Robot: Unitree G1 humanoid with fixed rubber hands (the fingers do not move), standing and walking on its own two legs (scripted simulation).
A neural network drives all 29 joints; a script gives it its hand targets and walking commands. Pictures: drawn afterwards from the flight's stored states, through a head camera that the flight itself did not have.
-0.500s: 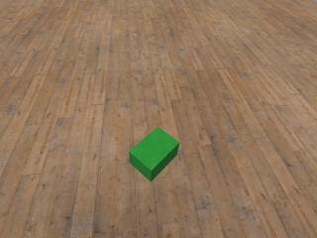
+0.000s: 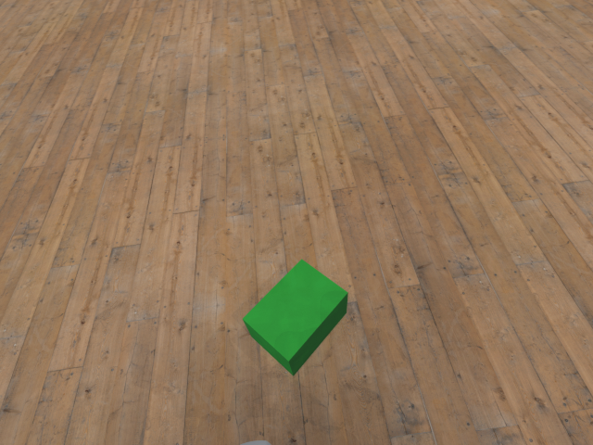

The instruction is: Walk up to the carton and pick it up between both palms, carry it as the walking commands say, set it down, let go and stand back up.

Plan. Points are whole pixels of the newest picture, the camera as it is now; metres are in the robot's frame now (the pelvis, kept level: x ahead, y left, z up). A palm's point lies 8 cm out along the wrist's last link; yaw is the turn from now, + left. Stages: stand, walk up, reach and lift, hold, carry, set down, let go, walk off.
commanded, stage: walk up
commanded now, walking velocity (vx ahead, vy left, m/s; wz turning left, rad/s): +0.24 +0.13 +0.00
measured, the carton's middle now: (297, 315) +0.58 +0.09 -0.69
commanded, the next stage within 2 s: none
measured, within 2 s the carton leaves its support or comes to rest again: neither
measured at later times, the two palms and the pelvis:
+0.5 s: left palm out of the picture +0.08 +0.29 -0.16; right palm (427, 434) +0.16 -0.14 -0.13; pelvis +0.08 +0.07 +0.00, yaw +0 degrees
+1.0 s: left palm out of the picture +0.08 +0.27 -0.14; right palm out of the picture +0.08 -0.14 -0.14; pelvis +0.10 +0.06 +0.01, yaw +0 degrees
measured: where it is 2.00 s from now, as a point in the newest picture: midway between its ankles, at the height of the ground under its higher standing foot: outside the picture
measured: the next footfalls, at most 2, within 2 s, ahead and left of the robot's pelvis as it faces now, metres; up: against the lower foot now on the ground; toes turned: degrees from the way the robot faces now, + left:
left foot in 0.26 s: +0.17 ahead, +0.16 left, +0.00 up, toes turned +6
right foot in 0.54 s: +0.12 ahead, -0.05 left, +0.00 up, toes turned -3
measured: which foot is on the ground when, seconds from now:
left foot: up 0.00-0.24, down 0.26-1.00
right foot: down 0.00-0.26, up 0.28-0.52, down 0.54-1.00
